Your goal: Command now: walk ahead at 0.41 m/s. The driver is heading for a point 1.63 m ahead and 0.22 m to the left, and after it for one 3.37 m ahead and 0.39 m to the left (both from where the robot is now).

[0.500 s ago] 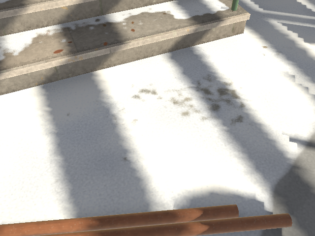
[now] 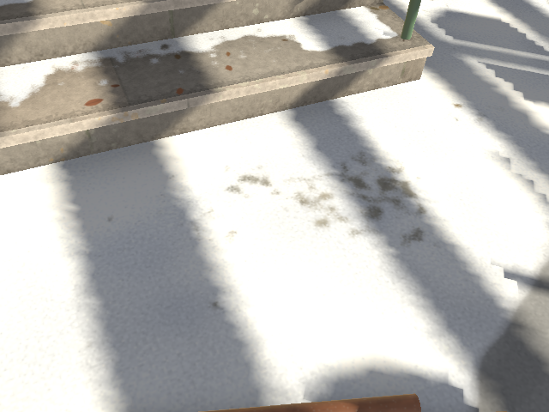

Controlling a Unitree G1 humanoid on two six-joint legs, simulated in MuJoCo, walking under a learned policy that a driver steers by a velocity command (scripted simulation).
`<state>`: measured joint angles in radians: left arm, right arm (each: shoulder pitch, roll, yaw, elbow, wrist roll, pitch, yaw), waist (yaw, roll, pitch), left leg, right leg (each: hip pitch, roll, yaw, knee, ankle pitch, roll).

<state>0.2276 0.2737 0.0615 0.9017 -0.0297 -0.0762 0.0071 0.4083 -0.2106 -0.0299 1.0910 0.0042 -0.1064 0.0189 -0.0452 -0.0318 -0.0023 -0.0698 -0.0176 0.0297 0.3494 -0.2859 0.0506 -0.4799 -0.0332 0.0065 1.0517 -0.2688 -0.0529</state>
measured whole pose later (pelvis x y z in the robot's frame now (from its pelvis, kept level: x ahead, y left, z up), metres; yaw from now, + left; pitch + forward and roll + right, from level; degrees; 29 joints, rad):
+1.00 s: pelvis +0.55 +0.01 +0.04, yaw -1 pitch +0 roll +1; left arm 0.11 0.26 0.04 0.90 -0.02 -0.10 0.00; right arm 0.35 -0.22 -0.06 0.99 0.01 -0.12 0.02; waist -0.05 -0.03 0.02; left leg -0.17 0.00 0.09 0.38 0.14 0.09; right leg -0.51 -0.09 0.01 0.97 -0.25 -0.07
